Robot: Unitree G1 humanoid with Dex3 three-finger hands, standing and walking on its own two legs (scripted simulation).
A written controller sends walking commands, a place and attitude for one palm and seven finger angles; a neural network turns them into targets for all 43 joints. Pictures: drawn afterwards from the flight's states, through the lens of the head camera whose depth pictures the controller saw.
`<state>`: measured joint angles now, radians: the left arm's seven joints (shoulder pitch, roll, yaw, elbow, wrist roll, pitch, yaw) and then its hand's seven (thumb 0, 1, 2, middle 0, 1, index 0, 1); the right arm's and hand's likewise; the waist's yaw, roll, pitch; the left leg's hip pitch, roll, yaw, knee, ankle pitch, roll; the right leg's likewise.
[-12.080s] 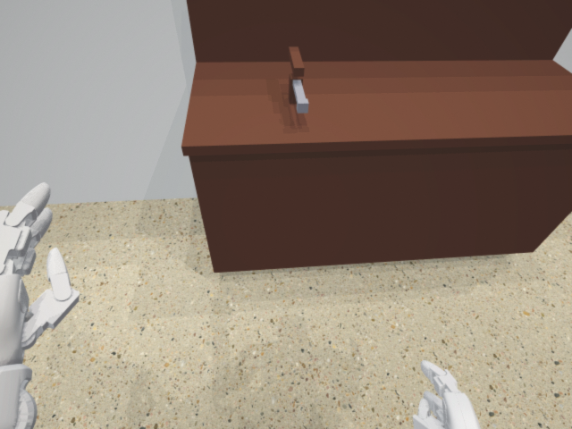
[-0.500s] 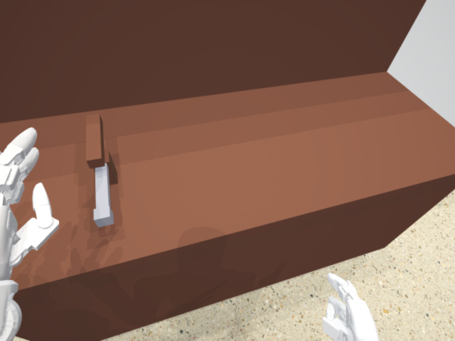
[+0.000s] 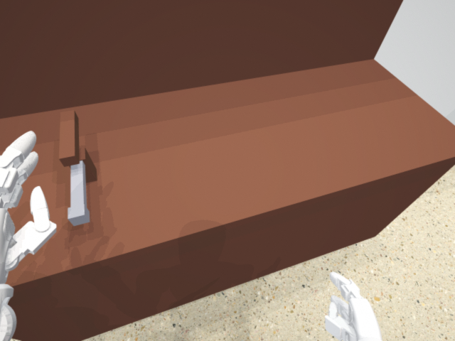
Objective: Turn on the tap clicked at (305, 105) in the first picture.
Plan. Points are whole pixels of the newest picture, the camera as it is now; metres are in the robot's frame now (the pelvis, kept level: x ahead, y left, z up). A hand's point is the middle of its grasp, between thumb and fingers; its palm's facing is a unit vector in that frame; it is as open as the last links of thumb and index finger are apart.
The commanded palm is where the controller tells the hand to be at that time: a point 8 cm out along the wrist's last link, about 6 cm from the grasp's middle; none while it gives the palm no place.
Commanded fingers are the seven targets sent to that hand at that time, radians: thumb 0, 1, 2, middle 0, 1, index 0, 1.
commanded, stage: come to a stop and stand still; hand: left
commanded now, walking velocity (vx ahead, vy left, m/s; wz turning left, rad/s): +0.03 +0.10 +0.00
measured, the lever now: (79, 215) +0.31 +0.31 +0.00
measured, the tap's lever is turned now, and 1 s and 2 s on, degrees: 0 0 0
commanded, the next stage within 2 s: look again from close up in 0.80 s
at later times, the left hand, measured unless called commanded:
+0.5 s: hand (38, 216) +0.23 +0.26 +0.16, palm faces +0.36 -0.86 -0.37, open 7.4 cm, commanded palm +0.17 +0.30 +0.17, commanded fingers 0.00 0.90 0.90 -0.20 -0.30 -0.20 -0.30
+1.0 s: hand (33, 215) +0.23 +0.27 +0.16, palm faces +0.32 -0.87 -0.37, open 7.4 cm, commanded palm +0.16 +0.32 +0.17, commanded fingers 0.00 0.90 0.90 -0.20 -0.30 -0.20 -0.30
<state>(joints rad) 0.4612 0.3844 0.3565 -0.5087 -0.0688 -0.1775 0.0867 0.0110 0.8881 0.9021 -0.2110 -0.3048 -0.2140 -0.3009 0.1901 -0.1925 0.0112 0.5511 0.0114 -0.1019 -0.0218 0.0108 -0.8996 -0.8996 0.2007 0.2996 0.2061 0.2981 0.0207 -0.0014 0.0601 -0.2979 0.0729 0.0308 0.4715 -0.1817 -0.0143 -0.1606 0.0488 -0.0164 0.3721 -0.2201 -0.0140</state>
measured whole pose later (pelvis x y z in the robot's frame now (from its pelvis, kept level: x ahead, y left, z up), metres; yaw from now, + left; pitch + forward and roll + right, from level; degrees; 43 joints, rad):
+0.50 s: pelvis +0.01 +0.02 +0.00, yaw +0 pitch +0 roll -1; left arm 0.44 0.37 0.33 -0.49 -0.05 -0.17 0.11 0.01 0.89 0.90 -0.21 -0.30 -0.21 -0.30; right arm 0.18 -0.19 0.03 0.56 0.01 -0.09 -0.04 0.01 -0.90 -0.90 0.20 0.30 0.20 0.30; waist 0.02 -0.02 0.05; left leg -0.25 0.02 0.05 0.44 -0.19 0.02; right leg -0.13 0.00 -0.01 0.37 -0.24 0.02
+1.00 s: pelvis +0.00 +0.04 +0.00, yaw -1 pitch +0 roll -1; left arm 0.40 0.34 0.33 -0.46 -0.04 -0.22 0.08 0.01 0.89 0.90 -0.20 -0.30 -0.21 -0.30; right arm 0.19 -0.21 0.00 0.55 0.01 -0.15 0.02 0.01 -0.90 -0.90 0.20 0.30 0.21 0.30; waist 0.01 0.00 0.06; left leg -0.29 0.00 0.09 0.49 -0.20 0.05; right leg -0.19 -0.03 0.03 0.45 -0.25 0.05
